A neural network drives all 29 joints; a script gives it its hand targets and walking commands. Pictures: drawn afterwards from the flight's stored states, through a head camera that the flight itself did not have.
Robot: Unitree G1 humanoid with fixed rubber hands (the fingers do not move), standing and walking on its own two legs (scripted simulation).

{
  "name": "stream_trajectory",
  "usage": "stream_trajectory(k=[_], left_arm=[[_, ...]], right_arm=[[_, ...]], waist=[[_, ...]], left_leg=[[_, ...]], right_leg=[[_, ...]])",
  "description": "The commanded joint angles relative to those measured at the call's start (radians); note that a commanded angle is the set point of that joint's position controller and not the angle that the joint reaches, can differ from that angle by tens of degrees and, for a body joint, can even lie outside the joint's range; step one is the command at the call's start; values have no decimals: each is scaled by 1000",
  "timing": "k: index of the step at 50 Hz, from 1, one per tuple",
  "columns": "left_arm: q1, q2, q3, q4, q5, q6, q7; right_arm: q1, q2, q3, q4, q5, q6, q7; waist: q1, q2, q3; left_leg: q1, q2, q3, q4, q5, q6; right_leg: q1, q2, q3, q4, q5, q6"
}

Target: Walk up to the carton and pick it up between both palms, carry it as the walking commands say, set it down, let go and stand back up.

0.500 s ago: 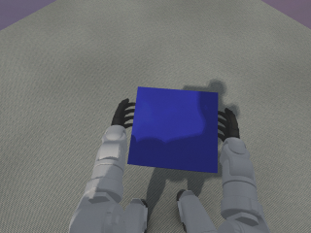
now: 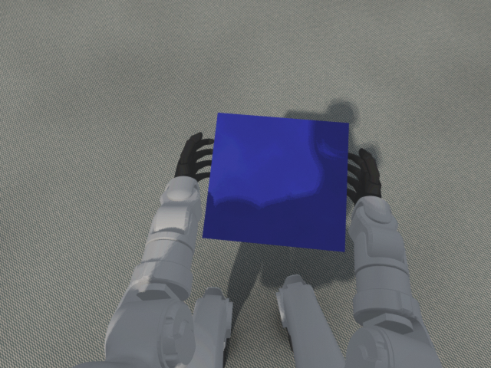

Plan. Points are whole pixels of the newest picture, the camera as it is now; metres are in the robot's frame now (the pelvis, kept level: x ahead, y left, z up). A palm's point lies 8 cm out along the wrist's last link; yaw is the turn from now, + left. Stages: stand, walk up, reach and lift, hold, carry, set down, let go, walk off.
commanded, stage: set down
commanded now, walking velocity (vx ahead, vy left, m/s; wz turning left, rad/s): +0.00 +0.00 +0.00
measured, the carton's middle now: (273, 191) +0.41 -0.06 -0.15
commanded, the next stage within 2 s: none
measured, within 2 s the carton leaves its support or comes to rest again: neither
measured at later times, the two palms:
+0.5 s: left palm (199, 178) +0.45 +0.08 -0.16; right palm (349, 196) +0.39 -0.21 -0.16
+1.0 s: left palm (208, 180) +0.48 +0.07 -0.24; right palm (338, 197) +0.41 -0.22 -0.24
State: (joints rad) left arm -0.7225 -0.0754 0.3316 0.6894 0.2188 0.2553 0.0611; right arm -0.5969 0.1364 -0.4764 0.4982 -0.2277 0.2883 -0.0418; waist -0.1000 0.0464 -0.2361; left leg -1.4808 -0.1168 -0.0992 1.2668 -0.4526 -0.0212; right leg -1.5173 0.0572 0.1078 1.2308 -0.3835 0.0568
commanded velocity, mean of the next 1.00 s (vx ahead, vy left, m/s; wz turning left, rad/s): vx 0.00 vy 0.00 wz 0.00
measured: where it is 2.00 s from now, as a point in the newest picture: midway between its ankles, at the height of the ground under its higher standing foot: (257, 341)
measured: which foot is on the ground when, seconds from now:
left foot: down 0.00-1.00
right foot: down 0.00-1.00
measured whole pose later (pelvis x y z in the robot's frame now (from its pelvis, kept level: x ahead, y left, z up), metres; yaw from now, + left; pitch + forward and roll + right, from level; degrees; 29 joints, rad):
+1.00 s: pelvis -0.04 +0.00 -0.14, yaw +1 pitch +45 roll +0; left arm -1.15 0.05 0.32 0.88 0.17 0.25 0.11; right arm -0.98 0.02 -0.55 0.63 -0.20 0.30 -0.06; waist -0.10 0.06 -0.09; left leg -2.02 -0.18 -0.09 1.79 -0.55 -0.06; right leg -2.06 0.11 0.11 1.74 -0.47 0.09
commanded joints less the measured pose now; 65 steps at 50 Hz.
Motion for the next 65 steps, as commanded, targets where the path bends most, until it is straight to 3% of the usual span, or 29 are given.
stream_trajectory(k=[1,20,42,65], left_arm=[[-534,-986,-528,26,-125,-37,-225],[-720,-934,-464,99,-132,-50,-174],[-931,-873,-404,156,-138,-36,-147],[-1099,-798,-403,182,-186,-34,-136]], right_arm=[[-626,876,614,43,141,-27,247],[-818,815,536,77,139,-36,215],[-1039,745,462,102,152,-21,213],[-1212,666,463,105,197,-25,213]], waist=[[-36,18,-817],[-45,21,-883],[-59,34,-939],[-78,30,-958]], left_leg=[[317,-65,91,-101,240,-9],[150,-86,122,98,167,-15],[-15,-99,152,291,121,-17],[-174,-99,178,470,106,-15]], right_leg=[[531,81,-131,-38,322,-8],[345,97,-171,150,246,7],[183,97,-207,344,212,15],[95,83,-225,517,240,21]])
